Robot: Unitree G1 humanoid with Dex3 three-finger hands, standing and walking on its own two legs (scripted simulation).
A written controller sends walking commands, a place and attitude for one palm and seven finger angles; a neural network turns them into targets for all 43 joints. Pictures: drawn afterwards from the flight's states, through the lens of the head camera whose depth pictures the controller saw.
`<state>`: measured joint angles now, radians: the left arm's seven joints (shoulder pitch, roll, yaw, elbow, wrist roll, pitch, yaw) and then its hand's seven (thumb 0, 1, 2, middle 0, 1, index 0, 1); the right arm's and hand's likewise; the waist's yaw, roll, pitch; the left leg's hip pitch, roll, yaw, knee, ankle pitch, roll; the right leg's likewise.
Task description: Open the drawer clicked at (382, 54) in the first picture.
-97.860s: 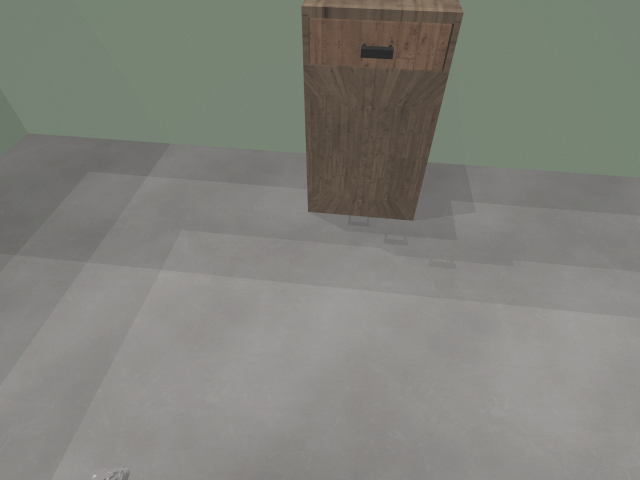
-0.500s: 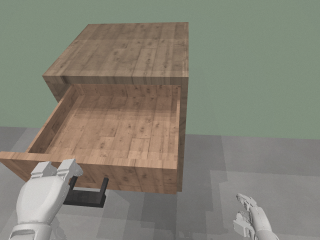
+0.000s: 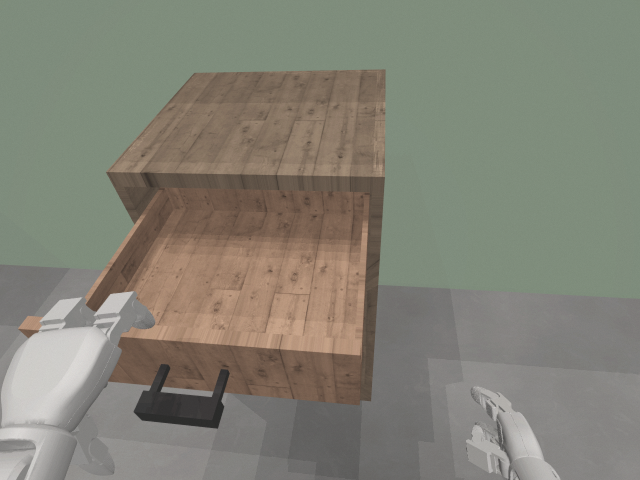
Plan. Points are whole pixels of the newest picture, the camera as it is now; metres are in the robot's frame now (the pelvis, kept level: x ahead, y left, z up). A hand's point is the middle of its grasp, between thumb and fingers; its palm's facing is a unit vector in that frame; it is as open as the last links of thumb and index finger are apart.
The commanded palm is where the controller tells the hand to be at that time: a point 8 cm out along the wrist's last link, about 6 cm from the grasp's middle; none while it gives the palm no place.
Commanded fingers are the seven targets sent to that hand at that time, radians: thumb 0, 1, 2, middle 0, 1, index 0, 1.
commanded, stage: lift the hand off the handle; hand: left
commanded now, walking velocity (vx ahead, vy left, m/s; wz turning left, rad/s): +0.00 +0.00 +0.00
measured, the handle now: (186, 391) +0.21 +0.22 +0.00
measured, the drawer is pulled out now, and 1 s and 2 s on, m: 0.30 0.30 0.30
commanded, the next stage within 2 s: draw the hand back to the body in 0.32 s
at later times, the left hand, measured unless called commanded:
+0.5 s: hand (93, 372) +0.16 +0.25 +0.14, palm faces +0.10 -0.11 -0.99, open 13.9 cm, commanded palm +0.13 +0.25 +0.20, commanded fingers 0.00 -0.50 0.30 -0.30 -1.20 -0.30 -1.20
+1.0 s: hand (84, 374) +0.16 +0.26 +0.14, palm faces +0.08 -0.07 -0.99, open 13.9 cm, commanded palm +0.13 +0.26 +0.20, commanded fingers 0.00 -0.50 0.30 -0.30 -1.20 -0.30 -1.20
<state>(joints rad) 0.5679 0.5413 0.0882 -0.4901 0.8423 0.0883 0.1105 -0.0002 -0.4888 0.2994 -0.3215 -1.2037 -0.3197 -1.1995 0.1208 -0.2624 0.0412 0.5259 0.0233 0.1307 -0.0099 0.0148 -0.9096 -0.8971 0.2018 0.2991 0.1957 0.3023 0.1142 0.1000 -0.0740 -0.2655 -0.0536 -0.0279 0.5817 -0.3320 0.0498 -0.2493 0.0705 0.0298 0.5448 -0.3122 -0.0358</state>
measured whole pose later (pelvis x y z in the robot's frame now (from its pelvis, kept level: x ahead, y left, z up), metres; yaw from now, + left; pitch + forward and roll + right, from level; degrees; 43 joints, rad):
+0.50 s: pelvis -0.01 +0.01 +0.00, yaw +1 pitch -1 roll -1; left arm 0.51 0.56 0.09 -0.59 0.80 0.11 0.00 0.00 -0.49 0.30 -0.32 -1.20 -0.32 -1.20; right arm 0.12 -0.25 0.06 0.51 0.04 0.12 0.01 0.02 -0.91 -0.90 0.20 0.30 0.20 0.30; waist 0.12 0.11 -0.05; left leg -0.23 -0.07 -0.03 0.53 -0.29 0.06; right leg -0.20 0.05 0.02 0.48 -0.27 -0.02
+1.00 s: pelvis -0.01 +0.01 +0.00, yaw +1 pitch +0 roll -1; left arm 0.55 0.61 0.16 -0.57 0.77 0.05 0.02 0.00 -0.49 0.30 -0.32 -1.20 -0.32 -1.20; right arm 0.14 -0.27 0.04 0.51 0.04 0.12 0.00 0.02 -0.91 -0.90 0.20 0.30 0.19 0.30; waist 0.11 0.11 -0.05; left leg -0.25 -0.06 -0.04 0.55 -0.30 0.05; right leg -0.22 0.06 0.02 0.50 -0.28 -0.03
